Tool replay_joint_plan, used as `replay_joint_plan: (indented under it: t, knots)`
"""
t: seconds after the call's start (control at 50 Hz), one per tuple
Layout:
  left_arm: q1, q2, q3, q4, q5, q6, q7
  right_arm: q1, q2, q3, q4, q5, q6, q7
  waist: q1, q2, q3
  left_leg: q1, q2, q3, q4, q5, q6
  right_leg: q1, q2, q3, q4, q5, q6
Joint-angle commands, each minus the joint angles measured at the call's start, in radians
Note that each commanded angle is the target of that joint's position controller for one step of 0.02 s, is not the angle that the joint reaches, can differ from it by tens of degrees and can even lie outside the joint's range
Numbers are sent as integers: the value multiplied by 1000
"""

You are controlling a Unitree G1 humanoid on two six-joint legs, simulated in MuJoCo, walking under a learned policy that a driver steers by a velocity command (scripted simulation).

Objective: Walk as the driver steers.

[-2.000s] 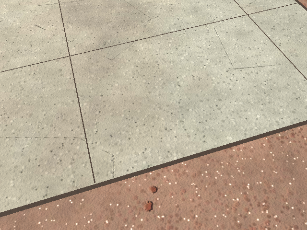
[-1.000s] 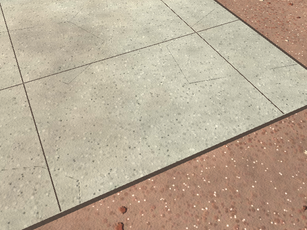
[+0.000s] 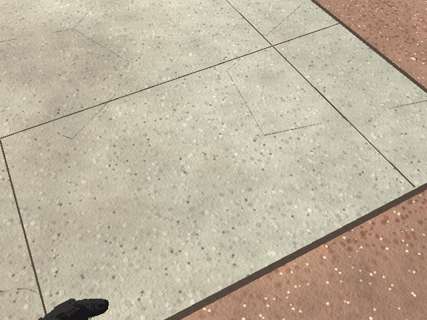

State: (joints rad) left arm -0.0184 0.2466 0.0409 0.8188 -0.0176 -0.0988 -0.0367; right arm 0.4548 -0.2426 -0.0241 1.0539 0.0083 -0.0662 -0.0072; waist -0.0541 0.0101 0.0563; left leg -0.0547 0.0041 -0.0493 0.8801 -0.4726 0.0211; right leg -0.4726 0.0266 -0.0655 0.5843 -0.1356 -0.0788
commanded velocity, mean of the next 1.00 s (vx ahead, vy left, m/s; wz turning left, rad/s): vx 0.49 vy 0.00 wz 0.01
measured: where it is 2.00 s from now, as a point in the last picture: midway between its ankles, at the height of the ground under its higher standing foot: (173, 142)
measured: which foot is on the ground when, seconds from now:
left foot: up 0.00-0.46, down 0.48-1.00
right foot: down 0.00-0.48, up 0.50-1.00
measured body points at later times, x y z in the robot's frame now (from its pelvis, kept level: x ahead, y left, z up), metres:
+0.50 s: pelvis +0.29 +0.04 +0.00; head +0.33 +0.05 +0.45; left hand +0.25 +0.31 -0.14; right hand +0.50 -0.20 -0.09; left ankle +0.42 +0.14 -0.72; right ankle +0.11 -0.09 -0.70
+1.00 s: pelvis +0.57 +0.02 +0.01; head +0.60 +0.01 +0.46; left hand +0.79 +0.25 -0.08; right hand +0.53 -0.25 -0.13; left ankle +0.41 +0.14 -0.72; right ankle +0.72 -0.10 -0.71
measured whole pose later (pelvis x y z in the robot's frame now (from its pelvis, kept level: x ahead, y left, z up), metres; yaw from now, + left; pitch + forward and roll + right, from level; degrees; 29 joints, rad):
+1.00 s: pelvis +0.57 +0.02 +0.01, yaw +0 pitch +2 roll +2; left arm 0.00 0.24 0.04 0.84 -0.02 -0.10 -0.04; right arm 0.41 -0.26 -0.06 1.00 0.02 -0.06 -0.01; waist -0.08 -0.03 0.02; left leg 0.08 -0.03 0.03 0.26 -0.38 0.00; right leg -0.51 -0.05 0.00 0.48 -0.02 -0.05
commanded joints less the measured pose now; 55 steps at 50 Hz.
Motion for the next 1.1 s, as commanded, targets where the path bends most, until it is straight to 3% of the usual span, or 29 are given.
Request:
replay_joint_plan:
  t: [0.02, 0.04, 0.08, 0.12, 0.2, 0.28, 0.34, 0.4, 0.44, 0.46, 0.48, 0.5, 0.52, 0.54, 0.56, 0.58, 0.62, 0.66, 0.7, 0.82, 0.92, 0.96, 0.98, 1.0, 1.02, 1.04, 1.06, 1.08, 1.1]
  knots:
    - [266, 141, 39, 46, 3, 2, 7, -72, -143, -25, -120, 47, -66, 10, 140, -122, -161, -650, 47, -59, 493, 41, 43, 623, -355, 600, -350, -249, -201]
    - [196, 115, 29, 39, 11, -6, 1, -110, -134, -28, -126, 40, -66, 2, 100, -44, -84, -607, 94, -39, 424, 122, 41, 460, -314, 476, -384, -123, -179]
    - [150, 79, 19, 44, 25, -16, -6, -74, -100, -36, -117, 17, -41, -6, 35, -71, -59, -484, 143, -42, 333, 190, 33, 300, -247, 332, -434, -18, -153]
    - [174, 89, 20, 67, 18, -22, -6, -70, -68, -34, -124, 11, -20, -8, 16, -74, -34, -470, 155, -23, 274, 202, 17, 230, -232, 269, -475, 26, -168]
    - [253, 144, 30, 99, 18, -21, 23, -243, -90, -41, -198, -6, -16, -11, 48, -49, 19, -606, 168, -9, 41, 403, -25, 255, -223, 208, -514, 77, -172]
    - [335, 166, 32, 122, 6, -10, 39, -404, -61, -26, -243, 0, -31, 7, 104, -43, 25, -547, 113, 46, -232, 593, -29, 295, -189, 131, -508, 111, -132]
    - [404, 172, 34, 153, -3, 4, 41, -487, -67, -21, -277, 10, -34, 24, 131, -42, 38, -570, 96, 41, -318, 580, -19, 410, -229, 136, -469, 118, -128]
    - [421, 183, 42, 166, -5, 24, 45, -510, -95, -26, -306, 12, -41, 41, 112, -54, 26, -575, 82, 32, -370, 472, 17, 535, -284, 155, -393, 202, -106]
    - [391, 198, 47, 158, -2, 37, 46, -419, -135, -44, -292, 13, -45, 44, 48, -83, -36, -425, 39, 69, -391, 399, 49, 561, -278, 139, -272, 439, -81]
    - [378, 183, 40, 152, 4, 43, 45, -269, -175, -68, -246, 12, -44, 40, -25, -74, -128, -225, 8, 96, -406, 406, 78, 525, -228, 100, -96, 562, -57]
    - [386, 147, 22, 128, 20, 44, 46, -79, -244, -91, -202, 2, -42, 31, -91, -7, -279, 82, 132, -39, -367, 424, 137, 349, -171, 57, 188, 403, -24]
    - [514, 10, -17, 121, 20, 22, 33, 15, -333, -113, -172, -8, -34, 32, -38, 255, -416, 455, 370, -518, -457, 221, 303, -75, 19, 31, 570, -139, 51]
    - [476, 83, -4, 137, 2, -4, 30, 10, -231, -83, -178, -4, -35, 36, -63, 208, -429, 462, 385, -680, -575, 135, 297, -197, 16, 185, 697, -437, 36]
    - [378, 164, 19, 106, -29, -20, 26, -82, -186, -67, -193, -2, -38, 34, -47, 156, -271, 334, 354, -527, -588, 155, 244, -274, -41, 184, 736, -374, 15]
    - [322, 164, 19, 94, -31, -25, 31, -171, -162, -58, -215, -5, -40, 32, -16, 84, -183, 186, 317, -397, -610, 255, 220, -253, -98, 153, 698, -277, 13]
    - [292, 154, 23, 92, -15, -22, 37, -224, -134, -51, -222, -10, -41, 35, 9, 42, -117, 60, 278, -302, -644, 347, 207, -218, -132, 139, 633, -211, 19]
    - [323, 113, 25, 101, -3, 4, 40, -251, -107, -43, -217, -19, -47, 41, 59, 71, -92, -64, 228, -201, -704, 419, 195, -111, -169, 140, 558, -141, 31]
    - [322, 84, 23, 100, 2, 23, 42, -228, -125, -48, -200, -14, -53, 38, 73, 61, -71, -105, 218, -142, -739, 486, 211, -112, -176, 127, 504, -107, 49]
    - [253, 88, 25, 72, 10, 28, 45, -196, -149, -55, -182, -13, -52, 27, 64, 44, -41, -95, 219, -109, -763, 522, 220, -180, -182, 123, 405, -25, 69]
    - [44, 61, 14, 12, 8, 13, 29, -109, -168, -57, -141, 0, -36, 3, 4, 46, 5, -64, 177, -5, -787, 482, 178, -159, -134, 74, 53, 241, 82]
    - [-67, 79, 12, -40, 0, 1, 4, -38, -175, -66, -94, 10, -13, -3, -13, 46, 38, 91, 248, -29, -718, 523, 168, -185, -115, 89, -59, 169, 46]
    - [-35, 106, 22, -41, 0, -8, -3, -50, -186, -72, -94, 14, -3, -7, 22, 58, 17, 126, 265, -58, -657, 605, 154, -117, -96, 87, -91, 97, 28]
    - [25, 128, 33, -28, 0, -13, -2, -73, -197, -75, -101, 14, 2, -8, 61, 72, -18, 119, 256, -58, -591, 725, 143, -16, -70, 66, -105, 68, 17]
    - [159, 164, 55, 12, 1, -15, 5, -93, -187, -70, -109, 12, 7, -8, 130, 64, -98, 80, 207, -31, -444, 834, 120, 175, -44, 43, -126, 77, -5]
    - [347, 226, 79, 57, 14, -16, 15, -95, -149, -53, -130, -1, 7, -7, 198, 20, -245, -83, 145, 6, -192, 710, 87, 481, -140, 133, -73, 92, -53]
    - [466, 327, 105, 82, 27, -7, 22, 29, -22, -17, -146, -4, -9, 0, 166, -216, -404, -491, -22, 73, 203, 263, 5, 884, -405, 549, -121, -52, -196]
    - [467, 242, 80, 81, 20, -5, 20, 16, -66, -25, -131, 15, -28, 2, 182, -251, -452, -612, -41, -70, 366, -120, 9, 884, -452, 768, -261, -171, -220]
    - [382, 182, 60, 70, 14, -7, 22, -66, -154, -52, -153, 44, -36, 2, 169, -186, -286, -693, 16, -88, 429, -65, 23, 750, -421, 622, -285, -218, -163]
    - [300, 145, 49, 54, 13, -9, 24, -121, -157, -54, -168, 46, -35, -4, 141, -135, -191, -687, 72, -60, 407, 29, 31, 605, -388, 489, -313, -188, -126]
Next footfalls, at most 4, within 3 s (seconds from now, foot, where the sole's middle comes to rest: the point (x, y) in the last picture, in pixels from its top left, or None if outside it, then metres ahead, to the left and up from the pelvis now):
0.48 left None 0.45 0.14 -0.76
1.02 right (241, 226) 0.76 -0.10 -0.76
1.56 left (159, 171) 1.00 0.19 -0.76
2.04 right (174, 107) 1.35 0.13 -0.76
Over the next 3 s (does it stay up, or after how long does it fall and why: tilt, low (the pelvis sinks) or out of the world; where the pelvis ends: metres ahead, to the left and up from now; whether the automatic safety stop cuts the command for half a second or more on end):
stays up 1.54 0.39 0.00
